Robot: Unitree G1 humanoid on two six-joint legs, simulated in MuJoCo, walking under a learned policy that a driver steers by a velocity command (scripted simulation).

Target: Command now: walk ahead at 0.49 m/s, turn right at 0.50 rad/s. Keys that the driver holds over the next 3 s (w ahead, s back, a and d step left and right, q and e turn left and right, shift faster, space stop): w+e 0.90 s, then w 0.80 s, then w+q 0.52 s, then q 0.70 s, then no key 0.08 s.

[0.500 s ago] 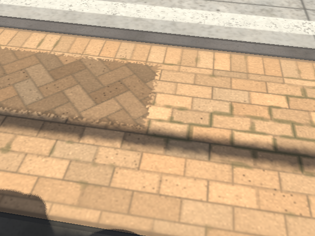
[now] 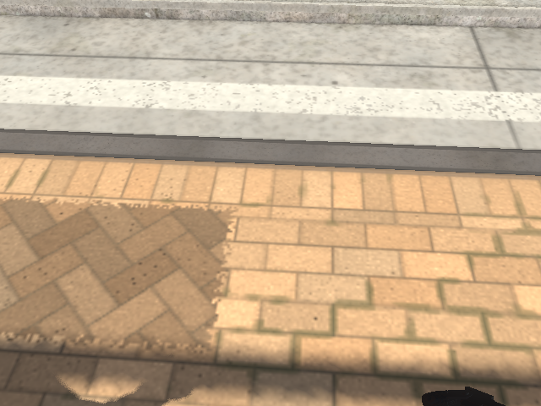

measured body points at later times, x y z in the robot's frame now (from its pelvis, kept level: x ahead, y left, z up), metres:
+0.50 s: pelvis +0.31 +0.03 +0.02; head +0.32 +0.02 +0.47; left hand +0.39 +0.27 -0.12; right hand +0.36 -0.24 -0.10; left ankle +0.37 +0.12 -0.72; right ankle +0.18 -0.06 -0.61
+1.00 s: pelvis +0.53 -0.12 +0.01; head +0.56 -0.15 +0.46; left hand +0.80 +0.02 -0.10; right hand +0.46 -0.40 -0.12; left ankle +0.53 +0.07 -0.61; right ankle +0.54 -0.21 -0.72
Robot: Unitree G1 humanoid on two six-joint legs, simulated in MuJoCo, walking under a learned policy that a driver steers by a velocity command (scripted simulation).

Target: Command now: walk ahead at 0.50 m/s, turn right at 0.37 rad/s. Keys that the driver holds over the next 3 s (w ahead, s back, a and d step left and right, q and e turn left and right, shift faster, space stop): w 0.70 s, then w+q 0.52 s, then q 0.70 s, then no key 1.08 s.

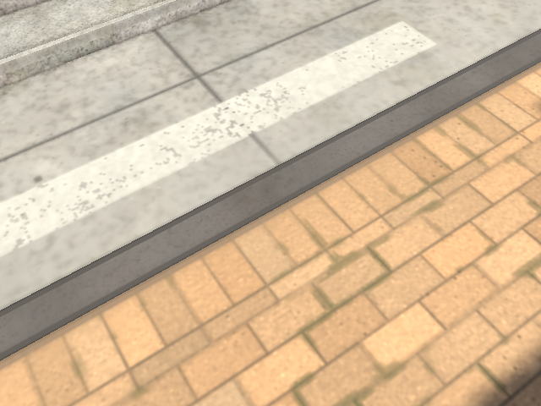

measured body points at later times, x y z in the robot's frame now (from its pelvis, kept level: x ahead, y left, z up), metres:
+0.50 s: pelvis +0.29 +0.06 +0.00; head +0.32 +0.07 +0.44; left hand +0.33 +0.33 -0.14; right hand +0.45 -0.20 -0.10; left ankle +0.38 +0.15 -0.73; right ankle +0.12 -0.07 -0.64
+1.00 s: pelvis +0.55 +0.01 +0.00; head +0.58 +0.01 +0.45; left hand +0.76 +0.25 -0.08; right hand +0.55 -0.26 -0.14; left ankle +0.39 +0.15 -0.69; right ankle +0.64 -0.10 -0.73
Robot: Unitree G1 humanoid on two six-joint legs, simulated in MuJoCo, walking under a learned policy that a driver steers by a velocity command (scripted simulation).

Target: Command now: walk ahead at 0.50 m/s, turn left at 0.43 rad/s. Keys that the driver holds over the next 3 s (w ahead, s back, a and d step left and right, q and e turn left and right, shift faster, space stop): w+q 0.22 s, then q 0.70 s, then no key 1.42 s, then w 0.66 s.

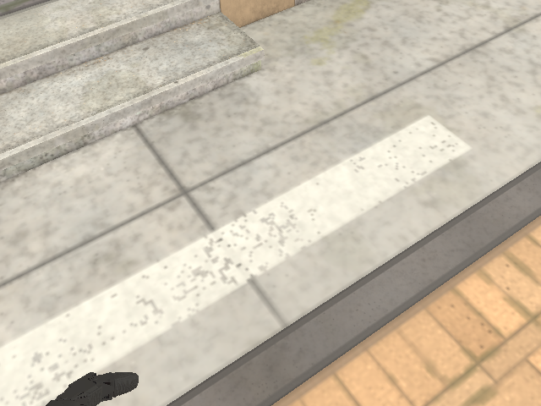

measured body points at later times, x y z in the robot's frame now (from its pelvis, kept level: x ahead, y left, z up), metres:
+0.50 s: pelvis +0.21 +0.06 -0.01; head +0.26 +0.08 +0.44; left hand +0.22 +0.36 -0.14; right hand +0.47 -0.14 -0.10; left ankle +0.30 +0.16 -0.73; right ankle +0.10 -0.12 -0.66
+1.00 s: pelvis +0.29 +0.05 +0.01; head +0.32 +0.05 +0.45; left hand +0.26 +0.36 -0.09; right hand +0.59 -0.09 -0.08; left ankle +0.29 +0.16 -0.72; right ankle +0.38 -0.05 -0.73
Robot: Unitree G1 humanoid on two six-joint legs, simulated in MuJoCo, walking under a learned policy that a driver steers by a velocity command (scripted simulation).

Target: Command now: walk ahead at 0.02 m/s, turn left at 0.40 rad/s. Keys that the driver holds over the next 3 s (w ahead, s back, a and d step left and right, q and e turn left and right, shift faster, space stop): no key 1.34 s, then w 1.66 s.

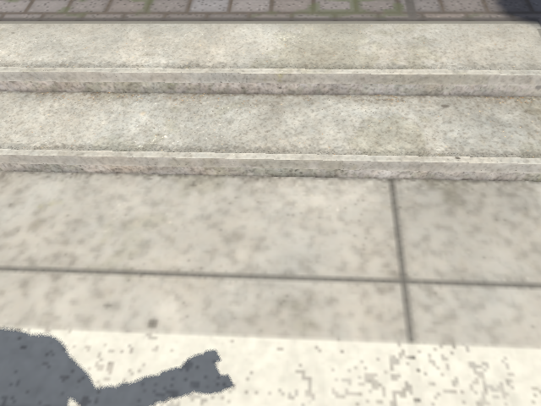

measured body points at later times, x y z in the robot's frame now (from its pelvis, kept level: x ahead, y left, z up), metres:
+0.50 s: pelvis -0.01 +0.02 +0.00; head +0.00 +0.03 +0.45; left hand +0.09 +0.29 -0.12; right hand +0.16 -0.21 -0.09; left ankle -0.03 +0.14 -0.73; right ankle +0.02 -0.13 -0.73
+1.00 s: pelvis +0.00 +0.02 +0.00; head +0.00 +0.02 +0.45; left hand +0.04 +0.29 -0.14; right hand +0.11 -0.22 -0.13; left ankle -0.03 +0.14 -0.73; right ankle +0.02 -0.13 -0.73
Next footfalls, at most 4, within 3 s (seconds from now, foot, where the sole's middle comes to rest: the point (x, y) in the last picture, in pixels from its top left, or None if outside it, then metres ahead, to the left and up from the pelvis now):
0.30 left None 0.01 0.14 -0.77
2.04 left None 0.42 0.15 -0.77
2.54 right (308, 318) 0.70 -0.04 -0.77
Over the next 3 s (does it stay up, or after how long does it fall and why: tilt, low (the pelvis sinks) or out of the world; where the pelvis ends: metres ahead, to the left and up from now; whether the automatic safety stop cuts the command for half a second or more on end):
stays up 0.78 0.05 0.01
